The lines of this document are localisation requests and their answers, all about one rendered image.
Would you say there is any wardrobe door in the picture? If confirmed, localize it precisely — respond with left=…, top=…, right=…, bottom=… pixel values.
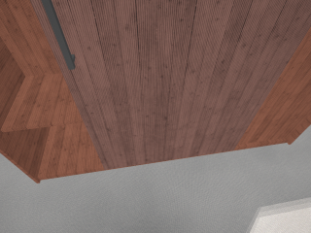
left=30, top=0, right=311, bottom=170
left=237, top=27, right=311, bottom=145

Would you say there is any handle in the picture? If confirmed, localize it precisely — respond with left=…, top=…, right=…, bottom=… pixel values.
left=41, top=0, right=76, bottom=70

